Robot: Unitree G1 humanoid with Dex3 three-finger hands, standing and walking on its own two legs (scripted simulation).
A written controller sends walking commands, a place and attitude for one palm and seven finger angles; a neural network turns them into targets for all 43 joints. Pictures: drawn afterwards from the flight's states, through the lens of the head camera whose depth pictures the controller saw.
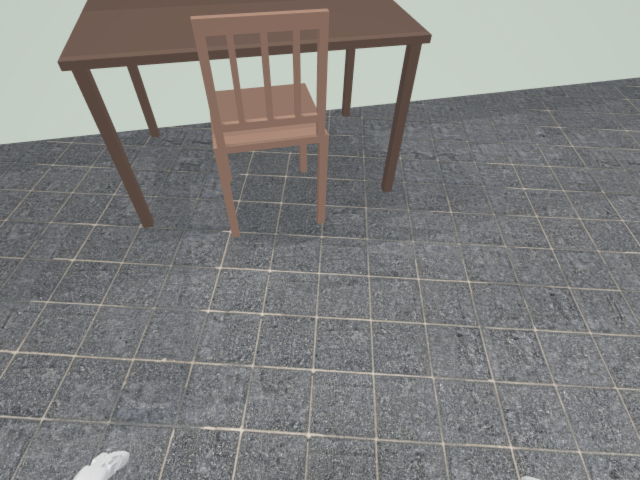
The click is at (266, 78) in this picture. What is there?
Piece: chair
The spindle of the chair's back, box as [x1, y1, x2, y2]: [259, 32, 273, 119]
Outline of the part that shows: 265,32 259,33 267,118 273,119 267,39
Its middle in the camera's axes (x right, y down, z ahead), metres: -0.17 -0.50 +1.21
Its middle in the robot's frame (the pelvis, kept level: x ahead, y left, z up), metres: +1.23 +0.23 -0.09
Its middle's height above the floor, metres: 0.68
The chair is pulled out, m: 0.00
